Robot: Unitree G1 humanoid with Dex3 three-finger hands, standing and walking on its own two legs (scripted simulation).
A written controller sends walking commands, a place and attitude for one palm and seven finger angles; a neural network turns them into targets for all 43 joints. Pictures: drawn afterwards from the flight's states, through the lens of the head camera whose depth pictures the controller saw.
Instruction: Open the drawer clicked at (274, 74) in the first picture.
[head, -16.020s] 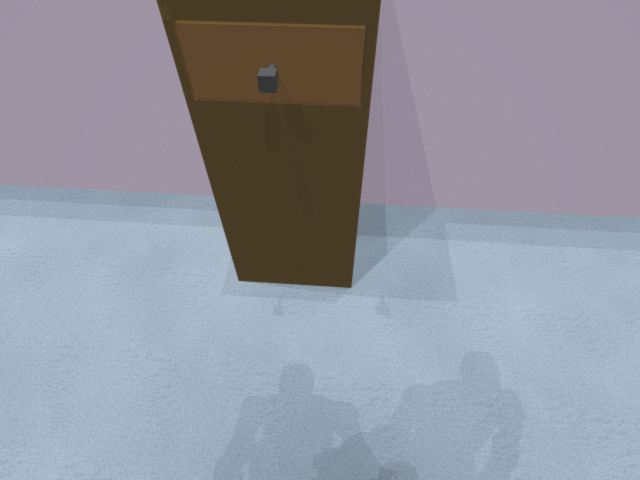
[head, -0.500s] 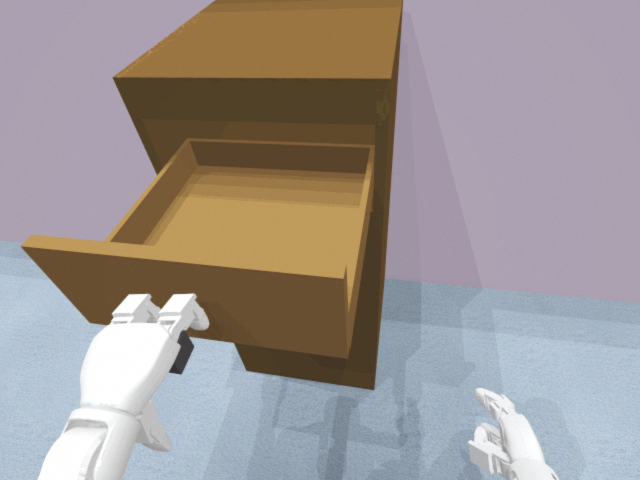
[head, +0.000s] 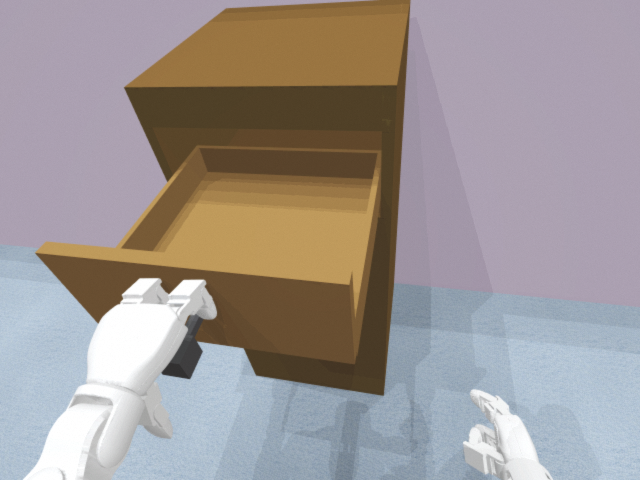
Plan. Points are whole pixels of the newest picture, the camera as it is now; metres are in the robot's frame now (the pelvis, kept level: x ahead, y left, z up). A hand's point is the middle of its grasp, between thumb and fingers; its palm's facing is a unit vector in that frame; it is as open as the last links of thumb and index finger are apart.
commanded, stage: lift the hand off the handle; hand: left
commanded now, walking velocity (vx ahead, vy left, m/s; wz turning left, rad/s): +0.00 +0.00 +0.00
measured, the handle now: (185, 340) +0.24 +0.21 +0.08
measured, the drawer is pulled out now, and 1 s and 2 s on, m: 0.30 0.30 0.30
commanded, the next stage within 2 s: draw the hand back to the body in 1.00 s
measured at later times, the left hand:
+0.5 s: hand (140, 314) +0.21 +0.22 +0.17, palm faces +0.17 -0.06 -0.98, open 13.4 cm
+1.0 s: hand (108, 255) +0.23 +0.23 +0.24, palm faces +0.23 -0.02 -0.97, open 13.8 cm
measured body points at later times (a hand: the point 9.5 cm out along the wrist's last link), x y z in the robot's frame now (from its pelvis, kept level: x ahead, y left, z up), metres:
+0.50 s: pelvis -0.01 -0.01 +0.01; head -0.03 -0.06 +0.45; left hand +0.20 +0.22 +0.23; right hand +0.24 -0.19 -0.08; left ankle +0.01 +0.12 -0.74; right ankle +0.02 -0.12 -0.74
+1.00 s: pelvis -0.01 -0.01 +0.00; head -0.03 -0.07 +0.45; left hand +0.21 +0.23 +0.29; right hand +0.23 -0.21 -0.09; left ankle +0.01 +0.12 -0.74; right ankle +0.02 -0.12 -0.74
